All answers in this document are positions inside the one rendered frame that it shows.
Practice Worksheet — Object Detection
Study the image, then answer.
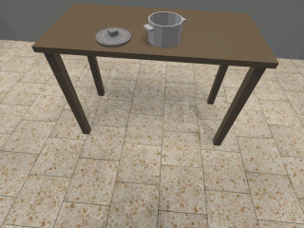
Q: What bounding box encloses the knob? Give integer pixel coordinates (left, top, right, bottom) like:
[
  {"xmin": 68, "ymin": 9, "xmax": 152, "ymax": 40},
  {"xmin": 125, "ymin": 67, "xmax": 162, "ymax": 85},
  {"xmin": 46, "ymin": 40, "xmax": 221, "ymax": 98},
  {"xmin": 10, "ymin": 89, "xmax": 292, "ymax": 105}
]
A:
[{"xmin": 107, "ymin": 28, "xmax": 119, "ymax": 36}]

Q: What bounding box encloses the table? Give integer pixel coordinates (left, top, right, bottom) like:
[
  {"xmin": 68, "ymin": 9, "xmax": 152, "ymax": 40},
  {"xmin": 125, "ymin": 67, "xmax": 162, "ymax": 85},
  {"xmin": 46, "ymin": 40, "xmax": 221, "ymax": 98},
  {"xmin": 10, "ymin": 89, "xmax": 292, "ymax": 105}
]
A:
[{"xmin": 32, "ymin": 3, "xmax": 279, "ymax": 146}]

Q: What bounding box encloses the lid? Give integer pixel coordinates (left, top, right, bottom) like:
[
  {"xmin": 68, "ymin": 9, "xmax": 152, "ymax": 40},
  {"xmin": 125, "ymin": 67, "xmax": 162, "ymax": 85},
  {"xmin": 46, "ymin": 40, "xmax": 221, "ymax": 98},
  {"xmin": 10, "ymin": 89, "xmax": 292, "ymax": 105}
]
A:
[{"xmin": 95, "ymin": 28, "xmax": 131, "ymax": 47}]

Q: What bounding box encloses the pot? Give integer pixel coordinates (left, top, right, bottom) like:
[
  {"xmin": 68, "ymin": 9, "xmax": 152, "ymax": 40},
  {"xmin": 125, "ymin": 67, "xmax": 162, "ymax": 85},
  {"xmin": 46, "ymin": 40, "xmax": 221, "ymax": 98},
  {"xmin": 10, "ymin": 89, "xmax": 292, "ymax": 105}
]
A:
[{"xmin": 143, "ymin": 11, "xmax": 186, "ymax": 48}]

